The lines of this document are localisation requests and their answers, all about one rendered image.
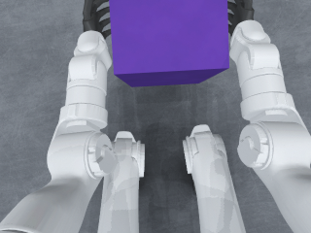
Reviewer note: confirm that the robot right upper arm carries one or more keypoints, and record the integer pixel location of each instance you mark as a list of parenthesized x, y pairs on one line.
[(280, 154)]

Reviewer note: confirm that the carton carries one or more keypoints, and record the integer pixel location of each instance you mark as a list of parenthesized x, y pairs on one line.
[(168, 42)]

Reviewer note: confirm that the left robot hand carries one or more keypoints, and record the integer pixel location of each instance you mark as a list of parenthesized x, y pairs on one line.
[(92, 16)]

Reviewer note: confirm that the right robot forearm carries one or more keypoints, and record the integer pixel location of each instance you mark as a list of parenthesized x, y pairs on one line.
[(260, 75)]

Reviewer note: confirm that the robot thigh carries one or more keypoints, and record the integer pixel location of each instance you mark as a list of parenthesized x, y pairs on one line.
[(119, 211), (217, 203)]

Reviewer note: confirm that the left robot thigh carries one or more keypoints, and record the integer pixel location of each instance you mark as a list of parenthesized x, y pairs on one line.
[(119, 211)]

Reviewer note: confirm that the robot left upper arm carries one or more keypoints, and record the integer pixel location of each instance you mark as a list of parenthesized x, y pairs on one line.
[(77, 162)]

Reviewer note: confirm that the left robot forearm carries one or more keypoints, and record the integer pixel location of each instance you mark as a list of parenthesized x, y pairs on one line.
[(86, 88)]

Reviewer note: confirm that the right robot thigh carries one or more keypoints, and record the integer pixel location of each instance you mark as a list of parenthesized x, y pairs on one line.
[(217, 203)]

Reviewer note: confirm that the right robot hand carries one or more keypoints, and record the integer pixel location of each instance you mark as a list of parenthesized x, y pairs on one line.
[(242, 11)]

